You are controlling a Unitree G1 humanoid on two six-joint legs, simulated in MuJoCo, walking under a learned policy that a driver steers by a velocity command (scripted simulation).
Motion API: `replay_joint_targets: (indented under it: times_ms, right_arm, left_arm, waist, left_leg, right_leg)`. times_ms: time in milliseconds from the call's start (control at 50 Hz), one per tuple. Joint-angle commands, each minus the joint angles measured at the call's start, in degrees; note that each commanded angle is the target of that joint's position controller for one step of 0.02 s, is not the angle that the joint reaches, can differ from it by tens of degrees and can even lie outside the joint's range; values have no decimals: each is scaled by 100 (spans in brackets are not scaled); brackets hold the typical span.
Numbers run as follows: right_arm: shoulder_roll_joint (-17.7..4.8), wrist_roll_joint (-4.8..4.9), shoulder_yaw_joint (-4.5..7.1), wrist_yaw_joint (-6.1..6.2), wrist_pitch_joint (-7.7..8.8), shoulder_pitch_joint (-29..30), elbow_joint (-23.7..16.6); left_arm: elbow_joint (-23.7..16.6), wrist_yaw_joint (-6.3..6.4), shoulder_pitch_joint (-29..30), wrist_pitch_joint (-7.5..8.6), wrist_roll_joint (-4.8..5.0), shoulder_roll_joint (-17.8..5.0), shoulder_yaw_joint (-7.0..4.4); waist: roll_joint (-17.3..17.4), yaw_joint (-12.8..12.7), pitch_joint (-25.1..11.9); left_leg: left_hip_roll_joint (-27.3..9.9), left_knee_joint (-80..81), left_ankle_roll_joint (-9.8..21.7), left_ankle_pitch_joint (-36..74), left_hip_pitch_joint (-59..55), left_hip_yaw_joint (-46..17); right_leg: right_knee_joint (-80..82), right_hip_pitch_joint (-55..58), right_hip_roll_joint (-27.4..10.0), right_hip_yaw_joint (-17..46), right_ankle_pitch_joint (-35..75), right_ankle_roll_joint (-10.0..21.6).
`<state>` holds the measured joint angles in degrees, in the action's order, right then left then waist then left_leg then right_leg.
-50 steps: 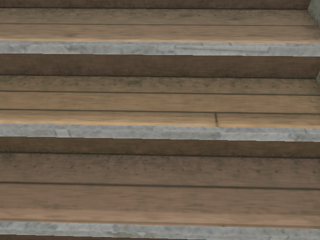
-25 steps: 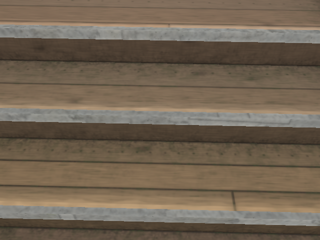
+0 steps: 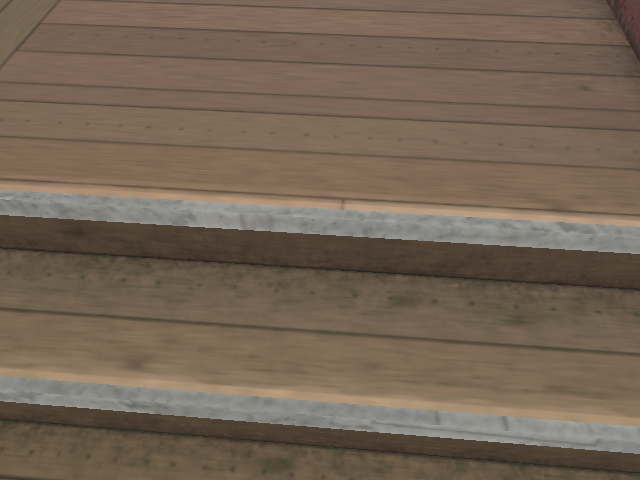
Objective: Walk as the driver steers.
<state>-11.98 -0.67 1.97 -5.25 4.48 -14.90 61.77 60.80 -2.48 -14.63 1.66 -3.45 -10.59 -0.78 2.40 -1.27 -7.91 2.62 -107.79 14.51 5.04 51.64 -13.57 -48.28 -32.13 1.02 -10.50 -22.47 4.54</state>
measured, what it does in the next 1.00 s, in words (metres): climbs: left foot 0.16 m higher, then right foot 0.16 m higher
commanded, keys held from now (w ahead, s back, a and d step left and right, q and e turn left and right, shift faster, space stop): w+q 0.06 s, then w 0.94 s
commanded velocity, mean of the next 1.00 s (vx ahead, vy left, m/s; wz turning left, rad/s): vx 0.50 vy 0.00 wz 0.11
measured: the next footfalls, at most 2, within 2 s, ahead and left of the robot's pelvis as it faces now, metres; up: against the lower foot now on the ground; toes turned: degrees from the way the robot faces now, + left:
left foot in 0.36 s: +0.35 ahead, +0.15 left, +0.16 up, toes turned +11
right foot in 0.90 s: +0.63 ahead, -0.03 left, +0.32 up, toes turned +2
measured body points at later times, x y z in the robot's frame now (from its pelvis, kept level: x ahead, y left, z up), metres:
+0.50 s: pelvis +0.26 +0.06 +0.12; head +0.26 +0.06 +0.57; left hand +0.17 +0.26 -0.03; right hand +0.48 -0.12 +0.02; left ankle +0.31 +0.14 -0.53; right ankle +0.11 -0.12 -0.45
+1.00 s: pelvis +0.51 +0.04 +0.26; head +0.51 +0.03 +0.71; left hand +0.72 +0.25 +0.18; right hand +0.50 -0.16 +0.09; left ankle +0.34 +0.15 -0.44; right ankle +0.60 -0.03 -0.37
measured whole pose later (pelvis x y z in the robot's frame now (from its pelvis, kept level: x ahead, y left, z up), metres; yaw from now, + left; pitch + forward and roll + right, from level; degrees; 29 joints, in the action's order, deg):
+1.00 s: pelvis +0.51 +0.04 +0.26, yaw +7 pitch +7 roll -2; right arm -8.3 -3.1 0.3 -7.8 5.9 -23.0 64.3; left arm 45.3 -3.4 2.3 0.9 -3.3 -7.4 2.2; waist 3.0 0.4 -8.5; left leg -2.1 -45.9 6.6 -5.0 15.3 -4.0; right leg -69.8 -49.3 0.6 -8.6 -27.0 5.9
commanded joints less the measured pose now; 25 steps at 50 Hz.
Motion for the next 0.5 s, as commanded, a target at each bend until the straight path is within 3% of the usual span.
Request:
replay_joint_targets:
  times_ms: [20,40,60,80,140,160,180,200,220,240,260,280,300,320,340,360,380,400,420,440,460,480,500]
  right_arm:
    - [736,23,-202,-52,-98,-92,-352]
    - [615,52,-206,-89,-105,194,-472]
    - [577,29,-216,-152,-136,420,-461]
    - [530,20,-254,-145,-143,838,-678]
    - [600,78,-449,164,-150,1921,-1418]
    - [582,78,-479,206,-175,2037,-1515]
    - [402,50,-453,261,-221,2359,-1719]
    - [282,32,-443,339,-360,2650,-1887]
    - [328,-128,-434,269,-570,2903,-1979]
    - [444,-182,-498,194,-747,3492,-2222]
    - [482,-227,-497,92,-823,3520,-2271]
    - [655,-161,-545,-43,-834,3296,-2300]
    - [555,-122,-495,-106,-834,3120,-2275]
    - [415,-182,-445,-127,-797,3134,-2317]
    - [479,-192,-449,-128,-741,2795,-2262]
    - [488,-145,-442,-60,-657,2428,-2163]
    - [249,-187,-367,64,-626,1677,-1887]
    - [-42,22,-320,165,-621,915,-1505]
    - [-353,-121,-174,262,-688,73,-1210]
    - [-835,-311,20,269,-636,-826,-829]
    - [-1063,-377,196,356,-446,-1234,-612]
    - [-858,-337,164,347,-304,-730,-382]
    - [-483,-281,113,264,-203,-328,-232]
  left_arm:
    - [-155,-12,606,246,-58,506,123]
    - [-199,24,670,297,-168,497,125]
    - [-128,28,304,299,-284,463,148]
    - [106,23,-217,254,-367,494,188]
    - [727,-16,-1546,204,-628,495,297]
    - [826,-24,-1692,230,-649,489,326]
    - [790,-64,-1736,279,-599,436,337]
    - [864,-124,-2001,299,-612,418,368]
    - [713,-209,-1905,332,-479,303,360]
    - [768,-343,-1937,333,-378,359,412]
    - [603,-373,-1716,395,-175,288,399]
    - [654,-410,-1824,490,-72,-45,379]
    - [621,-383,-1907,587,-4,-386,308]
    - [643,-357,-1995,642,85,-657,220]
    - [715,-369,-2164,633,118,-856,116]
    - [768,-395,-2211,598,44,-965,12]
    - [664,-399,-2189,602,-161,-846,-32]
    - [549,-506,-2498,622,-292,-503,-2]
    - [434,-594,-2148,570,-202,-350,-1]
    - [475,-702,-1820,449,-49,98,-39]
    - [529,-649,-1700,394,85,-2,-130]
    - [327,-539,-1288,440,153,-24,-186]
    - [101,-424,-890,484,234,104,-155]
  waist:
    - [-177,655,310]
    - [-122,631,326]
    - [-568,484,451]
    - [-597,313,524]
    - [-498,-101,630]
    - [-347,-74,666]
    - [-237,-118,539]
    - [-363,-246,471]
    - [-595,-178,529]
    - [-620,-190,693]
    - [-714,-47,670]
    - [-1003,186,457]
    - [-876,295,320]
    - [-1056,387,249]
    - [-1399,481,168]
    - [-1532,592,-2]
    - [-1328,684,-661]
    - [-660,663,-1343]
    - [-154,1095,-1318]
    - [757,1324,-942]
    - [594,1303,-640]
    - [752,933,-61]
    - [179,640,127]
  left_leg:
    - [-486,-520,169,-613,1372,321]
    - [-519,-315,100,-632,1178,664]
    - [-468,-1246,96,-948,1504,959]
    - [-452,-1896,225,-1222,2200,938]
    - [-516,-1583,587,-1308,4021,560]
    - [-606,-1220,588,-1208,4282,580]
    - [-725,-88,456,-917,4019,935]
    - [-798,521,257,-538,3829,1043]
    - [-986,1029,165,-578,3166,1796]
    - [-1161,1457,80,-1358,2482,2013]
    - [-1030,1991,-15,-1686,1232,2419]
    - [-716,1860,-96,-1539,161,2562]
    - [-478,2266,-214,-1832,34,2598]
    - [-221,3016,-279,-2591,20,2693]
    - [-46,3862,-336,-3048,-117,2609]
    - [7,4503,-317,-3209,-393,2336]
    - [-40,4207,-105,-1492,-1854,1928]
    - [-300,4714,135,-1556,-3775,741]
    - [-639,6039,259,-2279,-4638,-392]
    - [-1462,7954,638,-2401,-4777,-2409]
    - [-1729,8490,291,-3207,-4287,-3161]
    - [-1606,8299,2,-3245,-3739,-2496]
    - [-1623,8096,-129,-2154,-3568,-1976]
  right_leg:
    - [2748,664,-1187,974,1496,304]
    - [2981,326,-1009,557,1337,370]
    - [3272,451,-1079,614,1184,605]
    - [3382,831,-1238,829,950,756]
    - [3558,2532,-1541,1154,1195,767]
    - [3585,2877,-1585,1170,1273,764]
    - [3845,2911,-1492,989,1203,795]
    - [3994,2886,-1550,1016,1412,816]
    - [4311,2398,-1515,681,2062,870]
    - [4745,1838,-1709,703,2317,888]
    - [4865,1206,-1595,307,3050,906]
    - [4534,984,-1642,190,5586,1061]
    - [4124,1685,-1710,77,7377,1044]
    - [3886,2532,-1791,182,8495,1012]
    - [3511,3422,-1887,191,9417,1013]
    - [3078,4098,-1964,201,10075,953]
    - [2324,3454,-1789,303,10455,765]
    - [1374,1838,-1433,801,9280,629]
    - [401,667,-858,1064,6947,539]
    - [-2519,-739,-71,1581,2519,229]
    - [-5019,-1377,171,2844,2661,274]
    - [-6285,-2197,351,3097,2711,401]
    - [-6834,-2672,551,3164,2570,632]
